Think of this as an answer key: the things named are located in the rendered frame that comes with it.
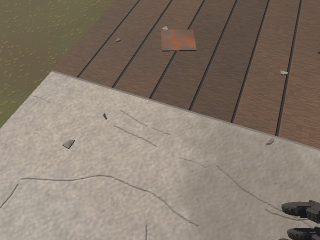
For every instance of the right robot hand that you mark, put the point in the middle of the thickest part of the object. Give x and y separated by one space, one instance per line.
310 210

